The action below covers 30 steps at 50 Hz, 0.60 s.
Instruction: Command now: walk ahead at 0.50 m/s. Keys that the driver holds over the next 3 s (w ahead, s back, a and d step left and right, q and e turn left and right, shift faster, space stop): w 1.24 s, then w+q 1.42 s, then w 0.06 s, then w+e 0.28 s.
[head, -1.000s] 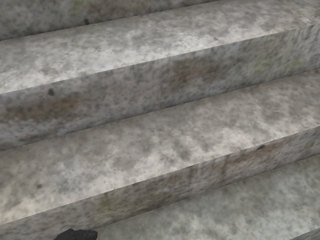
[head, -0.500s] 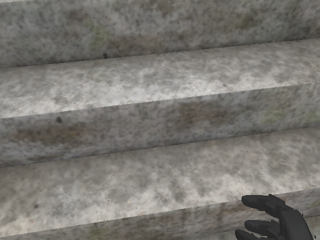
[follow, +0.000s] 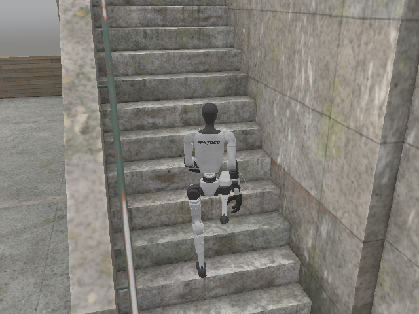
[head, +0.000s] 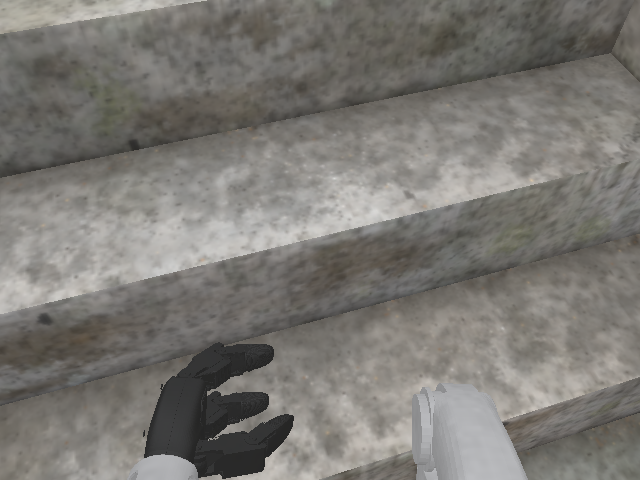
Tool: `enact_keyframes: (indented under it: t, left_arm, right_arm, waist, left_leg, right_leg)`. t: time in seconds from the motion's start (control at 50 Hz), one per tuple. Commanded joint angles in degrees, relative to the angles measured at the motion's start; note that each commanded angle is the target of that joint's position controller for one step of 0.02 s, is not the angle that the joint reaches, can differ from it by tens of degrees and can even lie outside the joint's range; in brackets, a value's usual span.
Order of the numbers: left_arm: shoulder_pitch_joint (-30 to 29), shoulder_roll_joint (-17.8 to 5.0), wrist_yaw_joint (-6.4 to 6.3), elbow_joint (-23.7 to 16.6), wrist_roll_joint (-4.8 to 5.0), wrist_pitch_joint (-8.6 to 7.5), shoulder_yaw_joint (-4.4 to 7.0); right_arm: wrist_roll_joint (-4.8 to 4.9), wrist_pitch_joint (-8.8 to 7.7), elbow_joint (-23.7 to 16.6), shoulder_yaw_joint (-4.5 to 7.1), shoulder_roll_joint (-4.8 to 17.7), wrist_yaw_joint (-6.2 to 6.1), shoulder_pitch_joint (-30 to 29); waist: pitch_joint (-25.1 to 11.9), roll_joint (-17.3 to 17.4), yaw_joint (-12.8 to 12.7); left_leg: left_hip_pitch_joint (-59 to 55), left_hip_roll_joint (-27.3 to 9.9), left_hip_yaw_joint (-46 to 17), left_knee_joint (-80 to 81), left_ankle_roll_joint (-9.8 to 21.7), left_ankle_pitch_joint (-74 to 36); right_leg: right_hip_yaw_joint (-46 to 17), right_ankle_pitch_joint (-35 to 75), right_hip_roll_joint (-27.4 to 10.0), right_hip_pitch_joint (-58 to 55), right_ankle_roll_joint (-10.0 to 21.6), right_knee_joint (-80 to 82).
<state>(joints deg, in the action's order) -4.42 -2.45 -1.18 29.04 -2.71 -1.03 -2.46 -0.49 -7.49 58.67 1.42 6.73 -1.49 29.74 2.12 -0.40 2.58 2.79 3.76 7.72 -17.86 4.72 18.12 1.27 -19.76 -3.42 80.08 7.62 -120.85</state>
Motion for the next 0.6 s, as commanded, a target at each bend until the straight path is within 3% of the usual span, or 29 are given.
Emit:
enact_keyframes:
  t: [0.02, 0.04, 0.06, 0.08, 0.1, 0.12, 0.14, 0.16, 0.18, 0.2, 0.22, 0.24, 0.26, 0.28, 0.3, 0.32, 0.34, 0.36, 0.4, 0.42, 0.44, 0.46, 0.48, 0.5, 0.52, 0.54, 0.56, 0.58, 0.6]
  left_arm:
    - [-12.48, 2.22, 1.33, -9.39, 2.28, 0.49, -2.63]
    - [-8.81, 1.38, 1.79, -5.13, 3.85, 0.31, -1.97]
    - [1.26, 0.19, 1.17, -2.0, 4.21, 0.69, -0.51]
    - [13.58, -3.63, 0.88, 0.49, 4.13, 1.05, 1.39]
    - [19.41, -8.89, 0.35, 1.84, 2.17, 1.13, 3.06]
    - [24.57, -12.23, -1.02, 6.12, 0.88, 1.0, 5.19]
    - [27.69, -17.67, -2.07, 6.75, -0.99, 2.58, 7.61]
    - [19.9, -19.12, -1.88, 6.9, 0.48, 2.78, 8.89]
    - [14.16, -17.8, -1.27, 10.11, 1.76, 1.67, 8.81]
    - [13.69, -15.09, -1.5, 14.8, 1.99, -0.1, 8.23]
    - [15.69, -8.04, -1.3, 20.01, 1.31, -1.39, 6.0]
    - [15.62, -2.62, -1.0, 23.65, 1.14, -2.05, 4.34]
    - [16.03, -0.66, -0.37, 24.91, 0.92, -3.04, 3.73]
    - [17.08, -1.02, 0.14, 25.96, 0.97, -4.22, 3.4]
    - [16.35, -2.23, 0.46, 26.07, 1.01, -5.1, 3.21]
    - [19.87, -3.62, 0.95, 27.97, 0.35, -6.28, 3.32]
    - [23.02, -5.49, 1.43, 29.19, 1.05, -7.46, 3.4]
    - [25.21, -7.97, 1.92, 30.95, 1.63, -8.23, 4.01]
    - [28.42, -8.77, 1.82, 31.96, 2.68, -8.7, 4.06]
    - [29.02, -9.26, 1.87, 32.44, 2.83, -8.58, 4.2]
    - [30.3, -8.34, 1.4, 32.24, 2.98, -8.53, 3.92]
    - [33.11, -8.69, 0.27, 32.56, 2.56, -8.44, 4.0]
    - [34.94, -12.29, -1.09, 31.87, 3.4, -8.3, 5.21]
    - [36.01, -11.03, -2.15, 32.02, 2.84, -7.56, 5.26]
    - [38.01, -11.01, -3.14, 32.2, 3.46, -6.42, 5.29]
    - [32.89, -11.43, -3.37, 28.47, 4.09, -6.36, 4.97]
    - [35.11, -13.69, -2.61, 27.69, 4.36, -7.24, 4.91]
    - [36.52, -17.53, -1.13, 27.34, 4.5, -8.51, 5.91]
    - [32.96, -20.48, 0.58, 25.71, 4.53, -9.5, 7.14]
  right_arm:
    - [2.14, 0.2, -1.45, 1.5, 6.69, -1.58, 5.81]
    - [2.18, 0.53, -2.28, 0.9, 5.56, -1.88, 5.29]
    - [1.74, -1.34, -4.49, 1.68, 11.6, -1.76, 4.01]
    - [1.68, -2.64, -5.65, 4.03, 18.79, -0.69, 1.71]
    - [3.18, -3.94, -6.78, 4.78, 20.23, 1.1, -0.94]
    - [3.65, -5.16, -8.78, 4.07, 15.79, 3.07, -2.92]
    - [2.42, -5.0, -12.29, 4.42, 13.41, 4.7, -9.04]
    - [-0.19, -3.98, -15.99, 5.25, 10.06, 4.57, -16.21]
    - [-2.04, -2.86, -22.97, 3.55, 2.13, 3.51, -21.22]
    - [-3.09, -2.05, -25.41, 1.49, -2.09, 2.51, -23.62]
    - [-2.73, -0.74, -26.5, -0.23, -5.47, 2.13, -20.8]
    - [-1.84, 0.53, -25.08, -1.26, -7.03, 1.75, -15.5]
    - [-1.74, 1.23, -23.58, -2.09, -7.87, 1.91, -11.37]
    - [-1.01, 2.05, -23.97, -2.73, -8.18, 1.58, -12.53]
    - [-0.02, 2.4, -24.19, -2.85, -6.7, 1.18, -14.34]
    - [0.88, 3.05, -23.59, -2.84, -6.64, 0.17, -16.74]
    - [1.08, 3.54, -24.86, -3.27, -7.3, -0.65, -20.42]
    - [1.21, 4.01, -26.36, -3.55, -8.19, -1.65, -23.79]
    - [0.79, 4.4, -29.56, -4.16, -7.23, -2.13, -29.06]
    - [0.36, 4.69, -31.36, -4.55, -5.73, -1.41, -33.58]
    - [-0.12, 4.95, -32.55, -4.51, -4.47, -0.7, -36.93]
    - [-0.1, 5.59, -33.29, -4.74, -5.12, -0.28, -38.97]
    - [0.09, 6.04, -34.65, -5.57, -5.97, 0.33, -41.05]
    - [0.03, 6.2, -33.8, -6.0, -7.5, 0.5, -40.51]
    - [0.47, 6.5, -32.8, -6.68, -8.48, 0.7, -41.26]
    - [1.6, 6.06, -28.79, -6.22, -8.12, 1.16, -35.0]
    - [2.25, 6.16, -25.94, -5.08, -5.57, 0.78, -28.37]
    - [1.93, 6.11, -24.0, -3.67, -1.93, 0.63, -19.86]
    - [0.65, 6.11, -23.0, -1.85, 3.24, 0.23, -12.55]
  waist:
    - [-0.97, 3.34, 2.42]
    - [-7.0, 0.06, 1.63]
    - [-17.87, 4.97, -2.94]
    - [-25.48, 12.18, -8.49]
    - [-29.91, 11.71, -13.02]
    - [-29.16, 7.21, -13.55]
    - [-28.95, -4.04, -16.74]
    - [-27.74, -4.38, -15.14]
    - [-19.44, -0.81, -9.13]
    - [-9.45, 4.68, -6.25]
    - [-2.43, 4.29, -1.81]
    - [1.2, 4.35, 2.46]
    - [0.61, 3.96, 4.32]
    - [2.13, 3.24, 4.68]
    - [3.66, 4.45, 4.45]
    - [3.3, 1.5, 2.78]
    - [4.02, 1.17, 1.91]
    - [3.79, -2.63, 0.62]
    - [4.32, -0.73, 1.1]
    - [3.75, 0.57, 0.53]
    - [3.54, 0.51, -0.77]
    - [0.57, -1.13, -2.12]
    - [-2.49, -3.81, -3.77]
    - [-4.1, -5.27, -4.21]
    - [-5.76, -2.67, -4.86]
    - [-9.53, -1.99, -2.35]
    - [-15.75, -4.97, -0.59]
    - [-21.43, -9.83, 2.23]
    - [-26.9, -15.16, 6.88]
  left_leg:
    - [9.08, -12.62, -9.25, 22.79, 7.61, -38.86]
    - [12.33, -12.15, -5.96, 17.38, 6.82, -66.98]
    - [9.76, -15.97, -7.26, 5.73, 5.28, -110.81]
    - [0.44, -18.68, -8.14, -5.49, 6.46, -122.31]
    - [-1.83, -19.14, -8.09, -17.93, 6.52, -117.2]
    - [16.8, -13.7, -10.68, -32.0, 5.3, -100.52]
    - [28.22, -0.55, -10.29, -59.52, 3.98, -46.49]
    - [36.89, 4.48, -16.15, -95.76, 1.84, -19.91]
    - [48.61, 2.62, -18.24, -110.65, 1.8, -17.73]
    - [57.0, 2.55, -18.87, -113.58, 3.38, -20.24]
    - [59.79, 1.99, -19.46, -115.27, 4.63, -19.73]
    - [60.56, 1.42, -20.25, -114.57, 4.45, -18.93]
    - [60.59, 0.68, -20.12, -111.94, 4.12, -18.77]
    - [62.24, 0.15, -19.02, -109.46, 3.27, -15.72]
    - [59.96, 0.3, -16.95, -102.76, 2.3, -16.29]
    - [62.9, 2.06, -13.76, -112.95, 2.14, -14.65]
    - [67.9, 1.21, -13.62, -115.81, 2.16, -12.68]
    - [76.43, 1.34, -13.11, -124.34, 2.7, -7.35]
    - [80.8, -2.01, -14.19, -119.8, 4.39, -4.29]
    - [77.84, -3.6, -9.3, -108.87, 4.15, -4.53]
    - [75.21, -5.91, -5.02, -102.74, 3.28, -6.32]
    - [74.45, -7.42, -1.75, -101.96, 2.87, -7.68]
    - [66.68, -8.9, 1.37, -90.5, 3.47, -2.58]
    - [60.18, -9.43, 1.72, -86.1, 4.29, 0.17]
    - [53.67, -8.5, 3.18, -75.35, 5.01, 6.58]
    - [38.67, -4.79, 6.29, -65.64, 5.41, 10.47]
    - [29.17, -0.34, 8.78, -65.05, 4.89, 17.07]
    - [22.59, 2.61, 8.38, -56.83, 5.3, 18.83]
    - [14.96, 1.04, -2.21, -49.74, 5.92, 20.25]
  right_leg:
    - [10.6, -6.62, -2.14, -24.48, 2.32, 33.48]
    - [18.18, -10.06, 4.55, -42.1, 2.25, 41.47]
    - [16.31, -8.81, 9.31, -56.39, 2.36, 37.62]
    - [12.26, -7.59, 8.82, -59.6, 2.39, 45.66]
    - [7.19, -9.4, 9.22, -66.6, 3.6, 56.37]
    - [-12.42, -14.07, 1.24, -77.22, 8.34, 63.31]
    - [-42.27, -22.06, -10.72, -76.26, 16.22, 85.35]
    - [-56.64, -32.95, -13.65, -69.5, 15.53, 98.6]
    - [-51.58, -36.12, -13.48, -65.2, 12.08, 99.7]
    - [-43.01, -33.01, -12.92, -60.9, 8.37, 96.48]
    - [-32.91, -21.93, -10.89, -54.55, 4.86, 95.22]
    - [-23.17, -13.38, -8.97, -50.0, 2.54, 93.77]
    - [-15.96, -3.38, -7.67, -50.01, 1.5, 95.02]
    - [-11.06, 2.24, -7.69, -48.99, 1.26, 97.14]
    - [-6.31, 7.66, -6.64, -45.57, 0.54, 99.62]
    - [-7.21, 11.15, -8.19, -46.19, 3.57, 101.58]
    - [-7.75, 9.75, -8.97, -49.15, 3.8, 104.32]
    - [-9.39, 8.22, -9.95, -54.98, 4.94, 106.28]
    - [-7.41, 2.07, -9.69, -60.46, 2.42, 108.8]
    - [-3.9, -1.64, -6.91, -58.97, 0.64, 111.02]
    - [-4.47, -0.68, -6.35, -58.72, 1.79, 113.91]
    - [-5.5, 2.34, -6.69, -63.26, 3.77, 115.77]
    - [-4.24, 11.05, -8.31, -66.7, 5.93, 124.43]
    - [-2.78, 17.84, -8.36, -68.97, 7.83, 124.81]
    - [1.19, 25.73, -8.26, -71.64, 8.01, 125.05]
    - [5.41, 56.17, -7.77, -68.39, 7.4, 118.7]
    - [5.25, 90.2, -9.92, -71.7, 9.72, 110.69]
    - [4.41, 107.1, -12.22, -77.63, 9.59, 99.0]
    - [3.2, 107.86, -11.68, -77.63, 7.8, 84.04]
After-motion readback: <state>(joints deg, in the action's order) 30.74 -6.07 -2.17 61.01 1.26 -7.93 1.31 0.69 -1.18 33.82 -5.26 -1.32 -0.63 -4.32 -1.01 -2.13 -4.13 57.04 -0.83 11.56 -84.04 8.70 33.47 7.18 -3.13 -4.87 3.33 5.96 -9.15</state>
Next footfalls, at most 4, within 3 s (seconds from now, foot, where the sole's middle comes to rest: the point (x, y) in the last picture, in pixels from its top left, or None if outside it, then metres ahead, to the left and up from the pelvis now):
0.10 right None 0.23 -0.10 -0.57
0.58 left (256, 425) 0.41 0.10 -0.36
1.16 right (374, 153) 0.72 -0.08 -0.15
1.68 left None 0.86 0.15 0.06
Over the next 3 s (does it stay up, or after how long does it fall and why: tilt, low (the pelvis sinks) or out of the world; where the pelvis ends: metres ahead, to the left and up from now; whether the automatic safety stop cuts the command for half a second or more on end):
stays up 1.24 0.36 1.22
